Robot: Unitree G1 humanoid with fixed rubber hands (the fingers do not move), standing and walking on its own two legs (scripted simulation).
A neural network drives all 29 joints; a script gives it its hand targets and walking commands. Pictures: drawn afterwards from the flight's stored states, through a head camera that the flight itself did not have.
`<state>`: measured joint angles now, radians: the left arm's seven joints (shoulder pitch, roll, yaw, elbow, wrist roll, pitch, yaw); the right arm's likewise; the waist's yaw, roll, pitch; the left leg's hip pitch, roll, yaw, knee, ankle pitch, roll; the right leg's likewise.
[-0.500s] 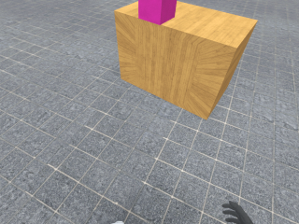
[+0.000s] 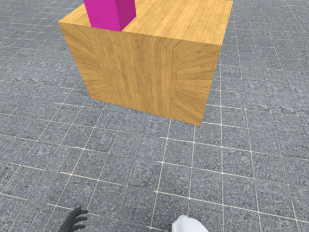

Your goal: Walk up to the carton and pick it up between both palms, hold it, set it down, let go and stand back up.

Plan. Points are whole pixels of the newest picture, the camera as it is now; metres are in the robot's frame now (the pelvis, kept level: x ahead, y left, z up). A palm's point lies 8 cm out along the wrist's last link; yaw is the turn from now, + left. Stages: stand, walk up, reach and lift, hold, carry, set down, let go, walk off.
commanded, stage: walk up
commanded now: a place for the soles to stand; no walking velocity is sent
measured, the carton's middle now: out of the picture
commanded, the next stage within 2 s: none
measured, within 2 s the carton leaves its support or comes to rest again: neither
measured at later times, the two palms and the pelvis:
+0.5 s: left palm (32, 173) +0.33 +0.40 -0.10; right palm (193, 150) +0.37 -0.13 -0.08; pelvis +0.27 +0.14 +0.00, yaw -9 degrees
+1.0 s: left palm (56, 96) +0.64 +0.40 -0.06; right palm (178, 142) +0.43 -0.08 -0.12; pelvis +0.47 +0.18 +0.01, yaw -18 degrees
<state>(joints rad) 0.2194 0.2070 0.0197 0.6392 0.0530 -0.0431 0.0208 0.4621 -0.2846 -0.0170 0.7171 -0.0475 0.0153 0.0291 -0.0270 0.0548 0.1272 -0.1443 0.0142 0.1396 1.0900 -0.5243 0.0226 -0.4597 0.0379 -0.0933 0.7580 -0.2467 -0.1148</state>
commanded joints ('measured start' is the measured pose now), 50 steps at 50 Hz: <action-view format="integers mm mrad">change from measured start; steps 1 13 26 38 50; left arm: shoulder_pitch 188 259 253 87 117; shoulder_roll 249 223 174 99 216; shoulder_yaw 93 77 68 62 83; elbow -31 25 -72 -92 -67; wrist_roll -9 -10 -26 -29 4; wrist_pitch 0 -76 7 -5 -24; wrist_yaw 60 6 9 3 66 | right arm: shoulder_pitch -79 -290 -131 -62 -73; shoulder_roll -164 -60 -180 -155 -126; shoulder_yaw -59 -24 -85 -56 -52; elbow -173 -197 -147 -84 -129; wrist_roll -9 -5 15 -1 -26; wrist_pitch -18 -27 -31 -29 51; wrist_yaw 24 58 -17 5 38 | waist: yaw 82 74 -38 -50 20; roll -4 -168 82 67 -153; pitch -47 -40 -65 -51 -10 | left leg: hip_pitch -598 -488 -4 -103 -478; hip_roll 88 141 352 265 113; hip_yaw -163 -130 -465 -124 -166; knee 289 -311 -792 -735 170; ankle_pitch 185 494 76 367 170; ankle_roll -5 -45 202 152 -71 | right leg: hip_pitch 400 281 -206 54 164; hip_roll -388 -178 -84 -54 -288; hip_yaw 690 284 181 20 423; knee -517 -444 625 -27 -462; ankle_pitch -390 158 -159 25 -151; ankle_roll -120 -66 98 87 -103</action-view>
